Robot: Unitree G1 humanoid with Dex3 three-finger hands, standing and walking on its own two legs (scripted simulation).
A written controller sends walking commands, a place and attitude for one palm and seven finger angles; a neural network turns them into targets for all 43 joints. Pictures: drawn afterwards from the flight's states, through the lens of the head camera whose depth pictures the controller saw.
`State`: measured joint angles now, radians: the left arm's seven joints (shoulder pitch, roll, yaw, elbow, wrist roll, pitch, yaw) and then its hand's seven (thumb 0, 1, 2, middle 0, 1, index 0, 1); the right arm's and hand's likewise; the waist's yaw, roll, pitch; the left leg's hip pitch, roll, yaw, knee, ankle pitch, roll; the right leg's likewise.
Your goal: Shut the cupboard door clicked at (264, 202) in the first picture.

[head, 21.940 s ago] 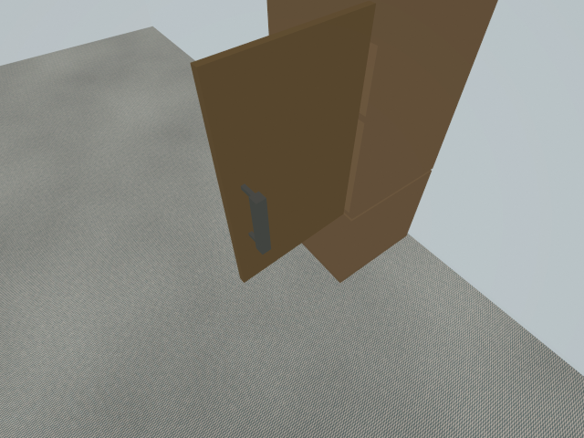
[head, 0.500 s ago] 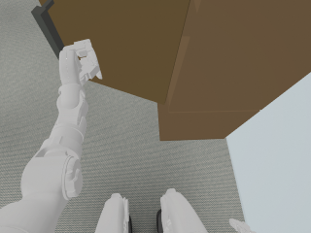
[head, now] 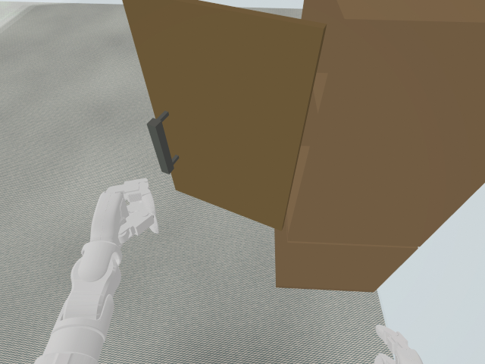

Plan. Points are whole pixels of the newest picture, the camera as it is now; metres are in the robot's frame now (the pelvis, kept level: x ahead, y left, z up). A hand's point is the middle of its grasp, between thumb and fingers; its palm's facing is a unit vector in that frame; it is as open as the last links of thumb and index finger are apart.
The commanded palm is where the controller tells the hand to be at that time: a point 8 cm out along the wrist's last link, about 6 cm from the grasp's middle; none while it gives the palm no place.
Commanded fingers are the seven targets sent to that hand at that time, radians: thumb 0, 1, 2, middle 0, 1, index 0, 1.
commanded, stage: draw the hand back to the body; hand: left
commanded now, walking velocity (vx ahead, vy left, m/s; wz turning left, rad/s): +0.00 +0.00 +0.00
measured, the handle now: (166, 143) +0.64 +0.21 -0.05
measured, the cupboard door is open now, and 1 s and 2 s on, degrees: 68 68 68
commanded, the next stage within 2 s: step back with the hand held close in 1.00 s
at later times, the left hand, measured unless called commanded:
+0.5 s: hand (24, 242) +0.24 +0.26 +0.17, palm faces +0.39 -0.85 -0.37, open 5.2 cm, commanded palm +0.18 +0.30 +0.19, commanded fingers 0.00 0.90 0.90 -0.34 -0.45 -0.34 -0.45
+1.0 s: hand out of the picture +0.20 +0.25 +0.20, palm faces +0.46 -0.79 -0.40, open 7.4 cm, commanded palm +0.15 +0.29 +0.22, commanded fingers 0.00 0.90 0.90 -0.20 -0.30 -0.20 -0.30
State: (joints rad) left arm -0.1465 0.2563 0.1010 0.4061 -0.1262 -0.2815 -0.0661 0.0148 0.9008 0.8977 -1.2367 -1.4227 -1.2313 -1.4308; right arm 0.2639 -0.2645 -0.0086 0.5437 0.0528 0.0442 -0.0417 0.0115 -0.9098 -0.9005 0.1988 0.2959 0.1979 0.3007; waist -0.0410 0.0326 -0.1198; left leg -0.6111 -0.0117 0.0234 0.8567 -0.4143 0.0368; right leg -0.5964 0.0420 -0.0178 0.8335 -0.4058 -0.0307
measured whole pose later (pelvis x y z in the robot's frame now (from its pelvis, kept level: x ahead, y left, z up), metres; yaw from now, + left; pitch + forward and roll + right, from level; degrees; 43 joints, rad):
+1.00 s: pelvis +0.02 -0.01 +0.04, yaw +1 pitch -4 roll +0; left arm 0.47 0.35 0.31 -0.38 -0.07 -0.07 0.11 0.02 0.89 0.90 -0.22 -0.30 -0.21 -0.31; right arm 0.21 -0.23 0.03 0.64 0.01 -0.10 -0.09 0.02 -0.91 -0.90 0.20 0.30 0.20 0.30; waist 0.06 0.06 -0.01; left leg -0.11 -0.02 0.00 0.43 -0.26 0.02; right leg -0.09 0.04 -0.03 0.41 -0.26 -0.04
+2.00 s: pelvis -0.08 +0.01 +0.02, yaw +3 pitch +0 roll -1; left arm 0.50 0.40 0.44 -0.50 -0.02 -0.23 0.16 0.01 0.89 0.90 -0.22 -0.30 -0.21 -0.31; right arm 0.24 -0.24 0.00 0.58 0.00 -0.02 -0.08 0.01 -0.90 -0.90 0.20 0.30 0.20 0.30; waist 0.00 0.00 0.00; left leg -0.45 -0.03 0.02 0.69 -0.33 0.05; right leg -0.39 0.02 -0.03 0.60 -0.20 -0.01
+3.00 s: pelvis -0.25 +0.03 +0.03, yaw -2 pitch -1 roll -2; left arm 0.51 0.41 0.40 -0.55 -0.07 -0.17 0.15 0.02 0.90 0.90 -0.20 -0.30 -0.20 -0.30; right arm 0.25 -0.14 0.03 0.63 -0.01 -0.14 -0.04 0.02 -0.91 -0.90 0.20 0.30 0.20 0.30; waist -0.06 -0.07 0.06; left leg -0.39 0.02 0.07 0.47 -0.08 0.03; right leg -0.24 0.04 0.01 0.74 -0.48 -0.01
